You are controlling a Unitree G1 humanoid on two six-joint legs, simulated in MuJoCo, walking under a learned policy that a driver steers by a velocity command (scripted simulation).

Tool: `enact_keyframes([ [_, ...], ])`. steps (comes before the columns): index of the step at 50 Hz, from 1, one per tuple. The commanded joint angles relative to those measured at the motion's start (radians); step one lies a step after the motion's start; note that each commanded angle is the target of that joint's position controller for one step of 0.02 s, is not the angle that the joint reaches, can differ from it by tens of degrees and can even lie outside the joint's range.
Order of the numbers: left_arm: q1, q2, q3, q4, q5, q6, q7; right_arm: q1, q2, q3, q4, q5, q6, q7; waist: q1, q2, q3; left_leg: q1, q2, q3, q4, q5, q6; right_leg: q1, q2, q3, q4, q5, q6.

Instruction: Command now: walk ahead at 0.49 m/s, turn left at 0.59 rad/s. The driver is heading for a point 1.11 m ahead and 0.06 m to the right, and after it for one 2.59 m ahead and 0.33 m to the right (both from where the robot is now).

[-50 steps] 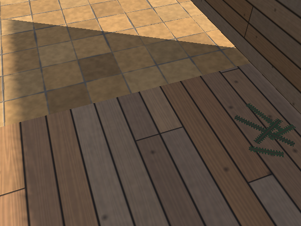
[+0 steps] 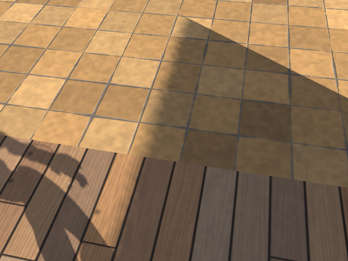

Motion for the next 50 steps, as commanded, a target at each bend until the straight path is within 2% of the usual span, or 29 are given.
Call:
enact_keyframes([
  [1,0.017,0.076,0.011,-0.035,-0.001,-0.024,-0.004,-0.019,0.000,0.009,-0.072,0.000,0.001,0.016,-0.023,-0.117,0.014,-0.119,0.047,-0.026,-0.038,0.104,-0.011,0.043,-0.291,0.170,-0.207,0.214,-0.116],
  [5,0.069,0.083,0.005,-0.001,0.000,-0.021,-0.009,-0.157,0.035,0.034,-0.108,0.005,-0.013,0.026,0.005,-0.122,0.037,-0.032,0.021,0.036,-0.315,0.244,-0.008,0.027,-0.243,0.052,-0.203,0.304,-0.091],
  [10,0.171,0.129,0.007,0.065,-0.002,0.005,0.003,-0.272,0.020,0.042,-0.137,-0.002,-0.021,0.021,0.035,-0.126,0.065,0.044,-0.010,0.121,-0.518,0.116,0.030,0.177,-0.295,0.040,-0.155,0.438,-0.095],
  [12,0.186,0.150,0.008,0.089,-0.002,0.021,0.008,-0.209,0.006,0.036,-0.114,-0.009,-0.029,0.009,-0.001,-0.148,0.018,0.161,-0.065,0.152,-0.576,0.021,0.065,0.238,-0.299,0.019,-0.008,0.732,-0.086],
  [13,0.186,0.155,0.006,0.099,-0.007,0.029,0.010,-0.087,-0.008,0.027,-0.071,-0.014,-0.040,0.001,-0.060,-0.138,-0.051,0.318,-0.098,0.162,-0.649,0.046,0.089,0.227,-0.281,-0.010,0.148,0.808,-0.072],
  [14,0.185,0.141,-0.001,0.093,-0.012,0.031,0.012,0.080,-0.051,0.009,-0.010,-0.028,-0.051,-0.010,-0.123,-0.117,-0.156,0.574,-0.062,0.108,-0.653,0.067,0.119,0.098,-0.253,-0.030,0.347,0.681,-0.052],
  [15,0.190,0.060,-0.023,0.035,-0.035,0.025,0.001,0.232,-0.153,-0.019,0.013,-0.047,-0.054,-0.028,-0.167,0.052,-0.313,0.915,0.230,-0.263,-0.667,-0.052,0.209,-0.234,-0.169,-0.059,0.697,0.264,-0.011],
  [16,0.200,0.078,-0.012,0.022,-0.032,0.024,-0.004,0.261,-0.194,-0.033,0.027,0.000,-0.043,-0.037,-0.145,0.152,-0.392,0.993,0.403,-0.646,-0.805,0.053,0.290,-0.444,-0.023,0.036,0.959,-0.328,0.009],
  [17,0.094,0.130,0.007,0.002,-0.019,0.028,0.000,0.200,-0.170,-0.028,0.030,0.021,-0.039,-0.042,-0.130,0.035,-0.259,0.911,0.347,-0.495,-0.801,0.158,0.260,-0.542,-0.081,0.140,0.987,-0.258,-0.001],
  [18,0.043,0.099,-0.003,-0.011,-0.022,0.019,-0.005,0.136,-0.116,-0.015,0.034,0.025,-0.045,-0.042,-0.099,0.009,-0.143,0.769,0.304,-0.362,-0.823,0.242,0.234,-0.538,-0.110,0.152,0.941,-0.187,-0.006],
  [19,0.045,0.081,-0.004,0.001,-0.018,0.020,-0.008,0.087,-0.070,-0.003,0.037,0.024,-0.051,-0.039,-0.055,-0.023,-0.077,0.649,0.253,-0.273,-0.861,0.280,0.188,-0.488,-0.139,0.154,0.859,-0.145,-0.005],
  [20,0.062,0.072,-0.004,0.011,0.000,0.033,-0.011,0.057,-0.038,0.007,0.044,0.030,-0.058,-0.039,-0.017,-0.011,-0.041,0.561,0.211,-0.210,-0.892,0.299,0.157,-0.433,-0.152,0.156,0.806,-0.129,0.005],
  [21,0.097,0.054,-0.006,0.031,0.011,0.050,-0.016,0.043,-0.019,0.013,0.048,0.029,-0.065,-0.038,0.005,0.002,-0.037,0.509,0.189,-0.169,-0.919,0.300,0.147,-0.382,-0.152,0.153,0.783,-0.115,0.014],
  [22,0.104,0.046,-0.005,0.038,0.016,0.061,-0.021,0.050,-0.012,0.017,0.056,0.029,-0.074,-0.039,0.015,-0.003,-0.026,0.484,0.181,-0.144,-0.930,0.416,0.153,-0.363,-0.140,0.140,0.775,-0.105,0.023],
  [26,0.030,0.024,-0.006,0.023,0.017,0.072,-0.020,0.095,-0.033,0.019,0.108,0.035,-0.088,-0.040,0.032,0.005,0.009,0.451,0.148,-0.010,-0.917,0.778,0.149,-0.376,-0.122,0.111,0.646,0.006,0.054],
  [28,-0.039,0.014,-0.014,0.007,0.011,0.070,-0.018,0.105,-0.025,0.026,0.128,0.034,-0.082,-0.041,0.017,0.028,0.015,0.443,0.116,0.041,-0.906,0.801,0.126,-0.343,-0.108,0.092,0.511,0.083,0.052],
  [31,-0.106,0.013,-0.024,0.002,0.003,0.068,-0.007,0.151,-0.031,0.031,0.166,0.032,-0.076,-0.047,-0.019,0.044,0.001,0.488,0.116,0.052,-0.876,0.807,0.108,-0.277,-0.072,0.069,0.367,0.165,0.033],
  [35,-0.066,0.045,-0.016,0.029,0.010,0.054,0.011,0.147,-0.045,0.030,0.202,0.030,-0.064,-0.064,-0.001,0.032,0.002,0.555,0.156,0.006,-0.755,0.795,0.089,-0.190,-0.046,0.092,0.245,0.109,-0.015],
  [36,0.003,0.047,-0.012,0.061,0.014,0.044,0.017,0.131,-0.048,0.029,0.208,0.035,-0.061,-0.069,0.032,0.005,-0.013,0.558,0.134,0.011,-0.672,0.769,0.068,-0.108,-0.029,0.085,0.149,0.160,-0.028],
  [37,0.070,0.075,-0.004,0.089,0.017,0.026,0.022,0.153,-0.047,0.029,0.215,0.038,-0.061,-0.070,0.049,-0.053,-0.051,0.531,0.080,0.030,-0.552,0.633,0.037,0.016,-0.068,0.121,0.071,0.408,-0.039],
  [38,0.146,0.153,0.011,0.103,0.024,0.014,0.024,0.237,-0.002,0.041,0.211,0.043,-0.065,-0.075,0.025,-0.180,-0.158,0.410,0.010,0.065,-0.362,0.234,0.005,0.227,-0.267,0.276,0.163,0.912,-0.094],
  [39,0.160,0.150,0.010,0.107,0.005,0.025,0.021,0.362,0.055,0.049,0.261,0.073,-0.045,-0.074,0.014,-0.302,-0.286,0.301,-0.110,0.068,-0.136,-0.346,-0.017,0.325,-0.447,0.490,0.137,1.114,-0.276],
  [40,0.111,0.115,-0.002,0.094,-0.024,0.036,0.015,0.308,-0.002,0.036,0.267,0.045,-0.020,-0.075,0.007,-0.206,-0.261,0.286,-0.091,-0.003,-0.066,-0.421,-0.022,0.221,-0.430,0.509,0.067,0.885,-0.289],
  [41,0.031,0.092,-0.009,0.084,-0.024,0.045,0.017,0.225,-0.008,0.030,0.252,0.022,-0.009,-0.070,-0.006,-0.163,-0.155,0.251,-0.073,-0.010,-0.042,-0.384,-0.027,0.116,-0.388,0.468,0.006,0.647,-0.265],
  [42,-0.025,0.065,-0.019,0.079,-0.015,0.052,0.022,0.172,0.008,0.032,0.245,0.014,-0.001,-0.066,-0.021,-0.126,-0.085,0.246,-0.047,-0.015,-0.078,-0.327,-0.033,0.031,-0.348,0.422,-0.045,0.487,-0.229],
  [43,-0.062,0.046,-0.026,0.079,-0.011,0.058,0.030,0.150,0.023,0.035,0.246,0.013,0.009,-0.065,-0.041,-0.130,-0.045,0.281,-0.026,-0.016,-0.145,-0.277,-0.042,-0.048,-0.307,0.363,-0.084,0.397,-0.193],
  [45,-0.080,0.033,-0.032,0.095,0.001,0.064,0.035,0.181,0.062,0.047,0.277,0.015,0.026,-0.068,-0.061,-0.152,-0.044,0.366,-0.031,0.018,-0.267,-0.232,-0.058,-0.109,-0.243,0.284,-0.100,0.320,-0.147],
  [47,-0.055,0.045,-0.031,0.115,0.003,0.064,0.035,0.175,0.066,0.051,0.294,0.023,0.037,-0.078,-0.049,-0.151,-0.066,0.390,-0.039,0.031,-0.365,-0.228,-0.063,-0.092,-0.237,0.279,-0.098,0.243,-0.145],
  [50,-0.055,0.071,-0.025,0.134,-0.003,0.077,0.033,0.147,0.064,0.055,0.309,0.027,0.045,-0.084,-0.036,-0.163,-0.060,0.429,-0.036,0.046,-0.484,-0.143,-0.056,-0.126,-0.232,0.301,-0.126,-0.045,-0.133],
])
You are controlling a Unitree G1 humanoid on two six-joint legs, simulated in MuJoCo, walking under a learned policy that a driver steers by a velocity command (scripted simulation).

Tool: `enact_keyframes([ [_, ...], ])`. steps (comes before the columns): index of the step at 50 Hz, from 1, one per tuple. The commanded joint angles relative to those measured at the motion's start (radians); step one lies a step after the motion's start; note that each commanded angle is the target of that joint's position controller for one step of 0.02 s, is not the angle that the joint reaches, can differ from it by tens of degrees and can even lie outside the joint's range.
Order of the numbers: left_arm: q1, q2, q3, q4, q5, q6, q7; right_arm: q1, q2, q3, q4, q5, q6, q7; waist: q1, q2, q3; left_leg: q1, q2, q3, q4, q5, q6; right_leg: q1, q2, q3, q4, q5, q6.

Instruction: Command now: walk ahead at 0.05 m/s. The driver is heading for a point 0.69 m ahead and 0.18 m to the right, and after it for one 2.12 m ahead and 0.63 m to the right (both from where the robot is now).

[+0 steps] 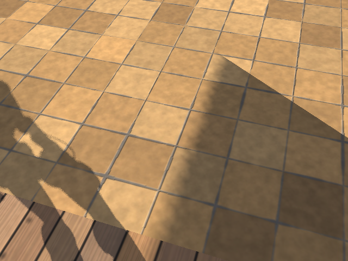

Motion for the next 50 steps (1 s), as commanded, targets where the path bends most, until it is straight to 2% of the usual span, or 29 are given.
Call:
enact_keyframes([
  [1,0.000,0.137,0.027,-0.022,-0.007,0.009,0.003,0.147,-0.037,-0.002,0.038,0.001,0.012,-0.006,-0.032,-0.123,-0.076,0.134,-0.012,0.040,-0.128,0.107,0.007,-0.038,-0.233,0.251,-0.205,-0.241,-0.084],
  [3,0.001,0.128,0.027,-0.013,-0.016,0.023,0.002,0.154,-0.038,0.003,0.050,-0.010,0.006,-0.004,-0.037,-0.091,-0.026,0.199,0.005,0.019,-0.262,0.185,0.029,-0.129,-0.217,0.256,-0.224,-0.415,-0.023],
  [4,0.012,0.120,0.027,-0.008,-0.017,0.027,-0.001,0.155,-0.052,0.005,0.047,-0.018,-0.002,-0.006,-0.030,-0.061,0.005,0.191,0.054,-0.043,-0.333,0.173,0.040,-0.147,-0.199,0.250,-0.211,-0.434,0.015],
  [5,0.033,0.102,0.028,-0.007,-0.026,0.032,-0.003,0.126,-0.079,0.003,0.044,-0.010,-0.009,-0.007,0.006,0.024,0.054,0.059,0.089,-0.111,-0.383,0.054,0.057,-0.105,-0.136,0.193,-0.190,-0.375,0.042],
  [6,0.032,0.085,0.023,0.003,-0.023,0.033,-0.007,0.107,-0.058,0.009,0.048,0.002,-0.018,-0.006,0.014,0.072,0.068,-0.050,0.103,-0.134,-0.439,-0.013,0.056,0.010,-0.111,0.160,-0.133,-0.256,0.048],
  [7,0.050,0.067,0.019,0.016,-0.017,0.031,-0.010,0.089,-0.047,0.014,0.049,0.006,-0.029,-0.007,0.031,0.092,0.049,-0.098,0.111,-0.143,-0.477,-0.020,0.046,0.106,-0.104,0.147,-0.088,-0.161,0.047],
  [8,0.072,0.060,0.016,0.032,-0.012,0.028,-0.012,0.076,-0.052,0.013,0.049,0.010,-0.037,-0.009,0.043,0.088,0.033,-0.110,0.109,-0.140,-0.493,-0.002,0.037,0.158,-0.105,0.143,-0.069,-0.111,0.047],
  [10,0.086,0.075,0.017,0.051,-0.006,0.020,-0.012,0.081,-0.056,0.011,0.051,0.014,-0.045,-0.012,0.042,0.046,0.018,-0.069,0.094,-0.117,-0.475,0.068,0.033,0.162,-0.118,0.155,-0.072,-0.089,0.041],
  [12,0.082,0.070,0.013,0.065,-0.008,0.015,-0.010,0.111,-0.044,0.011,0.061,0.012,-0.043,-0.012,0.027,0.008,0.019,-0.015,0.083,-0.097,-0.447,0.123,0.040,0.120,-0.125,0.165,-0.089,-0.105,0.039],
  [16,0.077,0.058,0.007,0.085,-0.011,0.013,-0.004,0.150,-0.032,0.012,0.075,0.009,-0.038,-0.011,0.009,-0.019,0.024,0.024,0.077,-0.084,-0.425,0.157,0.047,0.088,-0.128,0.170,-0.105,-0.117,0.044],
  [36,0.119,0.024,-0.001,0.154,-0.011,0.014,0.009,0.189,0.003,0.021,0.107,0.010,-0.041,-0.018,0.011,-0.015,0.027,0.063,0.078,-0.068,-0.413,0.245,0.046,0.117,-0.132,0.169,-0.077,-0.024,0.041],
  [37,0.125,0.022,-0.001,0.158,-0.011,0.015,0.009,0.204,0.005,0.020,0.112,0.008,-0.040,-0.018,0.008,-0.014,0.009,0.070,0.070,-0.066,-0.421,0.170,0.050,0.121,-0.121,0.164,-0.077,-0.096,0.039],
  [39,0.120,0.042,0.011,0.150,-0.009,0.022,0.006,0.219,-0.023,0.007,0.107,0.004,-0.034,-0.015,0.002,0.004,0.032,0.043,0.049,-0.073,-0.410,-0.078,0.078,0.074,-0.079,0.138,-0.030,-0.333,0.020],
  [40,0.113,0.047,0.015,0.140,-0.006,0.025,0.002,0.220,-0.036,0.000,0.098,0.002,-0.030,-0.013,-0.004,0.021,0.068,0.019,0.059,-0.103,-0.421,-0.209,0.100,0.016,-0.064,0.131,-0.004,-0.447,0.009],
  [42,0.060,0.020,0.013,0.105,0.000,0.020,-0.009,0.276,-0.053,-0.010,0.096,0.005,-0.031,-0.010,-0.038,0.069,0.142,0.042,0.133,-0.226,-0.494,-0.358,0.153,-0.129,-0.032,0.099,0.098,-0.465,0.010],
  [43,0.023,-0.005,0.010,0.082,0.007,0.011,-0.016,0.309,-0.077,-0.021,0.104,0.005,-0.035,-0.012,-0.055,0.126,0.159,0.091,0.208,-0.323,-0.562,-0.388,0.189,-0.194,-0.008,0.038,0.203,-0.362,0.022],
  [44,-0.005,-0.005,0.010,0.062,0.020,0.001,-0.022,0.306,-0.096,-0.031,0.105,0.003,-0.040,-0.013,-0.059,0.145,0.178,0.112,0.276,-0.385,-0.593,-0.356,0.222,-0.239,-0.036,0.021,0.279,-0.286,0.022],
  [46,-0.031,0.032,0.024,0.027,0.017,-0.020,-0.033,0.298,-0.103,-0.041,0.097,-0.006,-0.055,-0.009,-0.051,0.110,0.167,0.161,0.307,-0.397,-0.594,-0.245,0.246,-0.297,-0.074,0.048,0.339,-0.305,0.015],
  [48,-0.028,0.038,0.032,0.007,0.005,-0.039,-0.042,0.269,-0.097,-0.044,0.089,-0.005,-0.070,-0.006,-0.025,0.093,0.157,0.168,0.277,-0.323,-0.552,-0.117,0.224,-0.245,-0.081,0.045,0.267,-0.305,0.013],
  [49,0.002,0.028,0.034,0.011,-0.002,-0.046,-0.046,0.244,-0.098,-0.046,0.082,0.000,-0.075,-0.005,-0.001,0.086,0.144,0.129,0.246,-0.269,-0.522,-0.063,0.205,-0.149,-0.062,0.020,0.200,-0.262,0.013],
  [50,0.080,0.016,0.038,0.034,-0.008,-0.050,-0.047,0.209,-0.100,-0.047,0.072,0.006,-0.078,-0.003,0.043,0.073,0.125,0.041,0.207,-0.206,-0.470,-0.011,0.183,0.017,-0.028,-0.011,0.116,-0.205,0.012],
])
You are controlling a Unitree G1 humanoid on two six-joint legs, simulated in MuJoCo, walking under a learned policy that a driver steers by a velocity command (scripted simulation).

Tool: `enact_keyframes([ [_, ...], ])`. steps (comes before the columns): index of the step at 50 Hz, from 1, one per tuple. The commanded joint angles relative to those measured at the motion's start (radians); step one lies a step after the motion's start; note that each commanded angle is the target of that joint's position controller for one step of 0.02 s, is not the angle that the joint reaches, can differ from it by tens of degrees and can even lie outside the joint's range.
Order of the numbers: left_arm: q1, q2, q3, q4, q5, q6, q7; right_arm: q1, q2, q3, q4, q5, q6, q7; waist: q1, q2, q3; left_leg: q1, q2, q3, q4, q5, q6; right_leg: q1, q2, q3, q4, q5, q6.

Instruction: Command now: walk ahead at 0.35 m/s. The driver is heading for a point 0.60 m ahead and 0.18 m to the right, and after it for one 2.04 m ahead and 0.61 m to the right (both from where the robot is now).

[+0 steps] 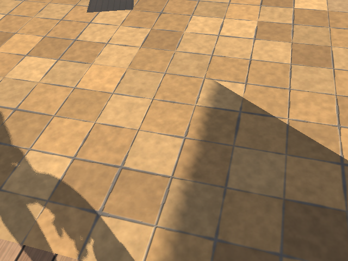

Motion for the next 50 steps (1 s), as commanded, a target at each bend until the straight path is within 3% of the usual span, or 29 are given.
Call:
enact_keyframes([
  [1,0.151,0.041,0.026,0.001,-0.014,-0.032,-0.004,-0.064,-0.111,-0.020,-0.049,0.006,-0.024,0.004,0.123,0.020,0.158,-0.313,0.172,-0.155,-0.064,0.014,0.140,0.246,0.047,-0.027,-0.166,0.069,-0.004],
  [2,0.291,0.098,0.047,0.036,-0.003,-0.039,0.008,-0.091,-0.078,-0.010,-0.069,0.003,-0.037,0.012,0.185,-0.121,0.105,-0.436,0.087,-0.038,0.187,0.108,0.101,0.437,-0.072,0.152,-0.274,-0.021,-0.027],
  [3,0.431,0.217,0.076,0.061,-0.003,-0.034,0.016,-0.080,-0.011,0.005,-0.116,0.006,-0.047,0.024,0.203,-0.396,0.032,-0.642,-0.047,0.109,0.537,-0.079,0.047,0.570,-0.332,0.612,-0.461,-0.238,-0.129],
  [4,0.389,0.163,0.060,0.065,-0.004,-0.019,0.019,-0.132,-0.085,-0.012,-0.131,-0.026,-0.044,0.032,0.159,-0.249,0.088,-0.703,-0.005,0.021,0.718,-0.138,0.063,0.474,-0.378,0.716,-0.497,-0.256,-0.159],
  [5,0.270,0.138,0.050,0.025,0.002,-0.019,0.018,-0.170,-0.065,-0.011,-0.144,-0.027,-0.044,0.042,0.105,-0.118,0.150,-0.725,0.050,-0.010,0.775,-0.040,0.076,0.385,-0.360,0.622,-0.485,-0.228,-0.150],
  [6,0.194,0.127,0.045,-0.002,0.002,-0.025,0.015,-0.178,-0.043,-0.006,-0.143,-0.017,-0.050,0.050,0.075,-0.056,0.160,-0.696,0.078,-0.021,0.763,0.054,0.075,0.323,-0.322,0.525,-0.497,-0.117,-0.135],
  [7,0.158,0.115,0.037,-0.015,0.000,-0.033,0.016,-0.179,-0.039,-0.008,-0.142,-0.015,-0.051,0.056,0.050,-0.040,0.152,-0.663,0.095,-0.017,0.733,0.107,0.070,0.290,-0.288,0.444,-0.510,-0.027,-0.120],
  [9,0.166,0.080,0.020,-0.004,-0.005,-0.048,0.020,-0.160,-0.043,-0.013,-0.137,-0.020,-0.034,0.062,0.026,-0.070,0.124,-0.628,0.095,0.011,0.688,0.153,0.048,0.295,-0.232,0.318,-0.510,0.181,-0.096],
  [12,0.246,0.080,0.009,0.031,-0.008,-0.059,0.026,-0.238,-0.047,-0.017,-0.168,-0.015,-0.013,0.064,0.027,-0.093,0.120,-0.684,0.081,0.057,0.636,0.193,0.027,0.340,-0.204,0.209,-0.485,0.481,-0.092],
  [16,0.264,0.076,-0.005,0.035,-0.007,-0.062,0.027,-0.450,-0.030,-0.002,-0.251,-0.004,-0.009,0.068,0.054,-0.110,0.162,-0.655,0.052,0.113,0.398,0.289,0.015,0.289,-0.167,0.129,-0.500,0.619,-0.086],
  [19,0.291,0.093,-0.005,0.045,-0.008,-0.065,0.032,-0.544,-0.039,0.003,-0.291,0.005,-0.010,0.067,0.070,-0.127,0.172,-0.564,0.021,0.135,0.244,0.331,0.028,0.293,-0.175,0.147,-0.489,0.707,-0.093],
  [22,0.244,0.126,0.003,0.035,-0.004,-0.067,0.034,-0.497,-0.080,-0.010,-0.298,0.007,-0.018,0.054,0.022,-0.127,0.128,-0.440,-0.010,0.122,0.180,0.293,0.069,0.351,-0.198,0.156,-0.387,0.941,-0.094],
  [24,0.207,0.146,0.011,0.026,-0.004,-0.065,0.032,-0.279,-0.124,-0.034,-0.235,0.008,-0.034,0.036,-0.070,-0.117,0.010,-0.197,-0.050,0.119,0.119,0.258,0.099,0.357,-0.174,0.145,-0.138,1.074,-0.073],
  [25,0.192,0.142,0.011,0.017,-0.010,-0.063,0.028,-0.122,-0.162,-0.052,-0.193,-0.006,-0.046,0.026,-0.135,-0.096,-0.073,0.033,0.013,0.060,0.073,0.264,0.118,0.231,-0.136,0.133,0.071,0.901,-0.062],
  [26,0.224,0.083,0.000,-0.012,-0.013,-0.062,0.023,0.020,-0.258,-0.076,-0.184,-0.033,-0.052,0.018,-0.150,0.025,-0.217,0.247,0.279,-0.231,0.048,0.068,0.150,0.060,-0.061,0.092,0.374,0.461,-0.057],
  [27,0.352,-0.002,-0.005,-0.011,-0.051,-0.047,0.021,-0.027,-0.289,-0.082,-0.198,-0.038,-0.043,0.030,-0.062,0.200,-0.287,0.371,0.487,-0.682,-0.123,-0.038,0.276,-0.232,0.084,0.090,0.682,-0.173,-0.034],
  [28,0.242,0.102,0.018,-0.025,-0.023,-0.034,0.025,-0.151,-0.207,-0.068,-0.224,-0.009,-0.035,0.035,-0.037,0.026,-0.156,0.219,0.430,-0.626,-0.181,-0.200,0.238,-0.295,-0.006,0.143,0.719,-0.057,-0.048],
  [29,0.144,0.105,0.025,-0.056,-0.014,-0.033,0.017,-0.252,-0.139,-0.048,-0.244,0.000,-0.042,0.038,-0.016,-0.011,-0.030,0.057,0.392,-0.459,-0.216,-0.150,0.202,-0.291,-0.041,0.139,0.666,0.041,-0.049],
  [30,0.113,0.080,0.026,-0.066,-0.010,-0.030,0.012,-0.280,-0.108,-0.039,-0.239,-0.002,-0.052,0.039,0.008,-0.031,0.029,-0.045,0.350,-0.336,-0.239,-0.006,0.175,-0.259,-0.070,0.136,0.628,0.081,-0.047],
  [32,0.128,0.051,0.031,-0.069,0.011,-0.005,-0.001,-0.239,-0.061,-0.024,-0.207,0.002,-0.065,0.025,0.051,0.006,0.052,-0.141,0.293,-0.157,-0.252,0.160,0.134,-0.198,-0.098,0.131,0.579,0.096,-0.033],
  [34,0.103,0.034,0.034,-0.092,0.012,0.016,-0.010,-0.184,-0.069,-0.023,-0.189,0.007,-0.081,0.020,0.062,0.013,0.056,-0.148,0.285,-0.074,-0.265,0.258,0.129,-0.219,-0.105,0.117,0.556,0.120,-0.024],
  [37,-0.011,0.040,0.035,-0.143,0.012,0.034,-0.021,-0.141,-0.097,-0.028,-0.182,0.003,-0.090,0.019,0.059,0.018,0.085,-0.129,0.271,0.032,-0.286,0.324,0.120,-0.330,-0.122,0.095,0.499,0.225,-0.011],
  [41,-0.175,0.046,0.026,-0.207,0.006,0.030,-0.037,-0.096,-0.098,-0.021,-0.176,0.002,-0.093,0.018,0.035,0.017,0.123,-0.103,0.233,0.155,-0.280,0.461,0.101,-0.350,-0.104,0.040,0.258,0.368,0.001],
  [45,-0.273,0.037,0.013,-0.247,0.011,0.021,-0.043,-0.040,-0.137,-0.023,-0.160,0.008,-0.082,0.002,0.007,0.026,0.121,-0.019,0.239,0.258,-0.171,0.839,0.077,-0.242,-0.040,-0.079,0.031,0.396,-0.011],
  [48,-0.170,0.077,0.027,-0.228,0.023,0.015,-0.037,-0.055,-0.171,-0.035,-0.166,0.009,-0.062,-0.017,0.052,0.086,0.047,0.060,0.252,0.285,0.030,1.121,0.063,-0.119,0.036,-0.104,-0.007,0.282,-0.057],
  [49,-0.096,0.098,0.037,-0.210,0.025,0.009,-0.033,-0.068,-0.184,-0.041,-0.174,0.009,-0.052,-0.019,0.082,0.094,0.005,0.066,0.258,0.282,0.151,1.139,0.064,-0.046,0.060,-0.095,-0.037,0.249,-0.078],
  [50,-0.002,0.125,0.051,-0.183,0.029,-0.002,-0.026,-0.080,-0.189,-0.045,-0.184,0.012,-0.042,-0.017,0.120,0.075,-0.053,0.043,0.257,0.276,0.327,1.037,0.052,0.066,0.079,-0.073,-0.117,0.285,-0.100],
])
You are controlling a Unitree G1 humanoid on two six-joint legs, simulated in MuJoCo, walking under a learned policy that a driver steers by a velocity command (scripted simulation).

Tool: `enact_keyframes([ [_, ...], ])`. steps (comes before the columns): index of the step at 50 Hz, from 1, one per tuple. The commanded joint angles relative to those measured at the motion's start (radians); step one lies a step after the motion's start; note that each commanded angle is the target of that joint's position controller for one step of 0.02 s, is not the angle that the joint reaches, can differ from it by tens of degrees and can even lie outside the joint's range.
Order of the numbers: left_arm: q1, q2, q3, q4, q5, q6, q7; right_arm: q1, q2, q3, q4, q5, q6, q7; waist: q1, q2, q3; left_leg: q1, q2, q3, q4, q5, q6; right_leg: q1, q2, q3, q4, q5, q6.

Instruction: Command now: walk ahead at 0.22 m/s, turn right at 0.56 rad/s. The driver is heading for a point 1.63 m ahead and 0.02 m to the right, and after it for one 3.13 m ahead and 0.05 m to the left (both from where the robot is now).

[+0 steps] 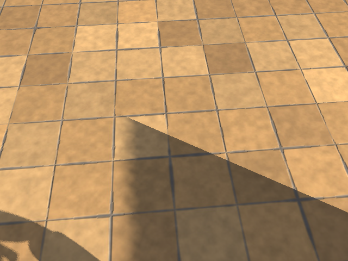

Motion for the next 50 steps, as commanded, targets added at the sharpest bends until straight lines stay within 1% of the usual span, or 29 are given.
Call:
enact_keyframes([
  [1,0.342,0.158,0.058,0.048,0.018,-0.029,0.024,-0.022,-0.198,-0.046,-0.067,0.014,0.013,-0.003,0.187,0.058,-0.206,-0.144,0.174,-0.056,0.558,0.816,0.032,0.414,0.022,0.069,-0.177,0.184,-0.076],
  [2,0.303,0.274,0.084,0.033,0.017,-0.030,0.032,0.082,-0.081,-0.028,-0.111,0.008,0.017,0.006,0.072,-0.151,-0.305,-0.487,0.041,-0.085,0.885,-0.202,-0.008,0.726,-0.290,0.387,0.021,0.898,-0.182],
  [3,0.369,0.312,0.096,0.007,-0.023,-0.011,0.037,0.074,-0.119,-0.030,-0.141,0.020,0.029,0.009,0.123,-0.099,-0.468,-0.623,-0.046,-0.276,1.073,-0.237,-0.032,0.810,-0.407,0.666,-0.086,0.882,-0.338],
  [4,0.304,0.279,0.090,-0.015,-0.034,0.010,0.050,-0.014,-0.132,-0.031,-0.160,0.012,0.030,0.011,0.114,-0.010,-0.376,-0.677,0.006,-0.339,1.054,-0.109,-0.030,0.692,-0.372,0.595,-0.172,0.671,-0.311],
  [5,0.221,0.219,0.074,-0.029,-0.042,0.019,0.057,-0.075,-0.127,-0.028,-0.177,0.007,0.027,0.013,0.092,0.006,-0.239,-0.688,0.032,-0.339,0.982,-0.021,-0.031,0.541,-0.327,0.528,-0.233,0.540,-0.272],
  [6,0.181,0.174,0.063,-0.031,-0.046,0.021,0.059,-0.095,-0.134,-0.032,-0.177,-0.007,0.030,0.012,0.059,0.041,-0.164,-0.663,0.053,-0.350,0.908,0.019,-0.034,0.438,-0.272,0.472,-0.265,0.503,-0.226],
  [7,0.176,0.149,0.056,-0.034,-0.053,0.021,0.063,-0.081,-0.138,-0.036,-0.180,-0.026,0.048,0.010,0.039,0.034,-0.147,-0.611,0.064,-0.354,0.851,0.037,-0.040,0.365,-0.237,0.430,-0.281,0.495,-0.199],
  [8,0.172,0.133,0.049,-0.034,-0.046,0.017,0.062,-0.052,-0.128,-0.036,-0.170,-0.031,0.070,0.009,0.020,0.034,-0.157,-0.562,0.063,-0.354,0.813,0.045,-0.042,0.324,-0.215,0.396,-0.289,0.491,-0.177],
  [9,0.175,0.140,0.049,-0.035,-0.037,0.008,0.059,-0.037,-0.113,-0.033,-0.167,-0.027,0.085,0.009,0.010,0.032,-0.168,-0.534,0.054,-0.349,0.785,0.054,-0.043,0.301,-0.197,0.373,-0.287,0.516,-0.164],
  [11,0.188,0.167,0.052,-0.035,-0.025,-0.004,0.056,-0.039,-0.102,-0.029,-0.169,-0.019,0.100,0.011,0.006,0.013,-0.191,-0.521,0.046,-0.345,0.731,0.091,-0.041,0.291,-0.176,0.340,-0.290,0.530,-0.143],
  [14,0.214,0.171,0.049,-0.031,-0.025,0.001,0.055,-0.098,-0.121,-0.032,-0.185,-0.019,0.115,0.011,0.027,-0.037,-0.191,-0.550,0.047,-0.351,0.653,0.140,-0.044,0.308,-0.160,0.341,-0.322,0.358,-0.104],
  [17,0.234,0.169,0.044,-0.027,-0.024,0.012,0.058,-0.161,-0.134,-0.035,-0.201,-0.016,0.127,0.011,0.051,-0.059,-0.164,-0.578,0.049,-0.363,0.566,0.154,-0.048,0.334,-0.164,0.377,-0.363,0.127,-0.083],
  [21,0.246,0.161,0.035,-0.017,-0.016,0.019,0.062,-0.195,-0.124,-0.028,-0.203,-0.009,0.130,0.008,0.069,-0.073,-0.128,-0.529,0.035,-0.364,0.423,0.120,-0.040,0.338,-0.170,0.404,-0.386,-0.058,-0.084],
  [25,0.234,0.158,0.027,-0.006,-0.008,0.026,0.062,-0.175,-0.115,-0.020,-0.189,0.002,0.122,0.001,0.070,-0.090,-0.103,-0.400,-0.010,-0.336,0.261,0.037,-0.015,0.302,-0.169,0.418,-0.359,-0.093,-0.095],
  [26,0.231,0.158,0.025,-0.002,-0.009,0.028,0.064,-0.160,-0.112,-0.019,-0.182,0.005,0.119,-0.003,0.066,-0.088,-0.102,-0.363,-0.020,-0.328,0.202,0.036,-0.006,0.301,-0.172,0.427,-0.343,-0.069,-0.093],
  [27,0.222,0.158,0.022,0.002,-0.014,0.031,0.066,-0.130,-0.103,-0.015,-0.169,0.006,0.115,-0.007,0.048,-0.075,-0.101,-0.308,-0.028,-0.317,0.102,0.077,0.003,0.294,-0.168,0.426,-0.318,-0.038,-0.082],
  [28,0.217,0.154,0.018,0.008,-0.022,0.033,0.071,-0.092,-0.092,-0.010,-0.153,0.005,0.107,-0.010,0.023,-0.055,-0.097,-0.225,-0.029,-0.312,-0.052,0.179,0.014,0.268,-0.156,0.418,-0.290,-0.015,-0.054],
  [29,0.237,0.131,0.010,0.014,-0.028,0.030,0.073,-0.078,-0.109,-0.010,-0.146,-0.004,0.094,-0.014,0.029,-0.018,-0.103,-0.136,0.025,-0.379,-0.142,0.261,0.025,0.221,-0.137,0.413,-0.270,-0.027,-0.007],
  [30,0.271,0.082,-0.004,0.014,-0.034,0.024,0.070,-0.063,-0.160,-0.013,-0.149,-0.023,0.081,-0.015,0.053,0.096,-0.131,-0.082,0.180,-0.545,-0.207,0.292,0.059,0.187,-0.081,0.349,-0.182,-0.102,0.040],
  [31,0.276,0.071,-0.003,0.022,-0.050,0.024,0.068,-0.169,-0.183,-0.011,-0.160,-0.012,0.076,-0.006,0.111,0.179,-0.057,-0.220,0.251,-0.608,-0.201,0.442,0.117,0.208,0.028,0.248,-0.217,-0.180,0.064],
  [32,0.261,0.091,-0.004,0.045,-0.033,0.027,0.069,-0.210,-0.130,0.002,-0.164,-0.009,0.068,0.005,0.103,0.152,-0.063,-0.282,0.227,-0.563,-0.185,0.431,0.115,0.324,0.002,0.253,-0.234,-0.149,0.069],
  [33,0.251,0.101,-0.002,0.059,-0.030,0.025,0.067,-0.203,-0.118,0.008,-0.155,-0.006,0.062,0.011,0.091,0.152,-0.076,-0.286,0.169,-0.521,-0.182,0.357,0.080,0.376,-0.007,0.275,-0.262,-0.077,0.070],
  [34,0.238,0.121,0.003,0.068,-0.032,0.023,0.066,-0.182,-0.127,0.006,-0.142,-0.003,0.061,0.011,0.076,0.143,-0.070,-0.283,0.127,-0.489,-0.186,0.302,0.056,0.398,-0.021,0.283,-0.266,-0.029,0.071],
  [35,0.233,0.135,0.007,0.078,-0.032,0.023,0.063,-0.159,-0.130,0.007,-0.128,0.001,0.059,0.007,0.069,0.138,-0.065,-0.272,0.107,-0.473,-0.187,0.290,0.046,0.401,-0.033,0.290,-0.262,0.000,0.067],
  [36,0.238,0.129,0.005,0.089,-0.033,0.021,0.062,-0.143,-0.134,0.005,-0.115,0.005,0.058,0.004,0.067,0.122,-0.063,-0.250,0.097,-0.462,-0.179,0.302,0.044,0.393,-0.042,0.295,-0.266,0.015,0.066],
  [38,0.245,0.108,-0.002,0.120,-0.036,0.019,0.067,-0.122,-0.126,0.007,-0.095,0.005,0.060,0.003,0.059,0.066,-0.055,-0.213,0.092,-0.453,-0.163,0.320,0.051,0.367,-0.045,0.295,-0.280,0.011,0.071],
  [40,0.243,0.097,-0.006,0.145,-0.036,0.020,0.072,-0.114,-0.118,0.010,-0.081,0.002,0.062,0.004,0.053,0.041,-0.048,-0.201,0.091,-0.450,-0.157,0.327,0.056,0.360,-0.046,0.296,-0.289,0.008,0.077],
  [46,0.243,0.088,-0.014,0.204,-0.038,0.024,0.080,-0.107,-0.109,0.017,-0.037,0.002,0.064,0.002,0.048,0.022,-0.043,-0.188,0.083,-0.444,-0.153,0.344,0.060,0.371,-0.053,0.294,-0.292,0.022,0.083],
  [50,0.250,0.086,-0.019,0.236,-0.038,0.026,0.084,-0.100,-0.101,0.024,-0.011,0.001,0.065,0.001,0.048,0.022,-0.040,-0.183,0.078,-0.441,-0.153,0.353,0.061,0.376,-0.058,0.293,-0.289,0.027,0.085],
])
Keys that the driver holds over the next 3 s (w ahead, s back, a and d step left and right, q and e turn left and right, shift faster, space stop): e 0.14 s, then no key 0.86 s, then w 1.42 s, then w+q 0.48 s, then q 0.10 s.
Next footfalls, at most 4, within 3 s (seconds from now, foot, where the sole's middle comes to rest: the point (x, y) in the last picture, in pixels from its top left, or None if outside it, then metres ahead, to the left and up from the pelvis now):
0.02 right None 0.18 -0.06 -0.76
0.60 left None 0.16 0.13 -0.76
1.36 right None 0.28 -0.12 -0.76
1.88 left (181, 204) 0.65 -0.02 -0.76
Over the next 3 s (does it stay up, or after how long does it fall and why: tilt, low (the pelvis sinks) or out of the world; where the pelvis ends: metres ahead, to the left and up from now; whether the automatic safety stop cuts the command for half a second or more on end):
stays up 1.09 -0.16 -0.01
